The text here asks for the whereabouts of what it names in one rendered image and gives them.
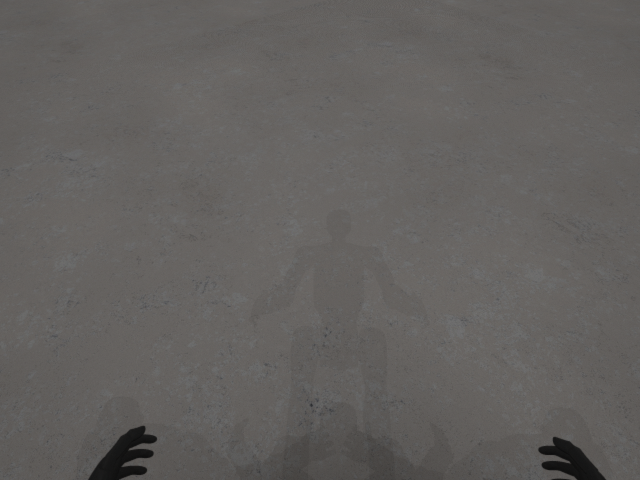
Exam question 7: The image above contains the robot right hand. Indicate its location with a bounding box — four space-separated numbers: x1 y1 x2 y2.
538 437 606 480

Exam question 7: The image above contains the robot left hand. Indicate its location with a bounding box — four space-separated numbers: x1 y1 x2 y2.
88 426 157 480

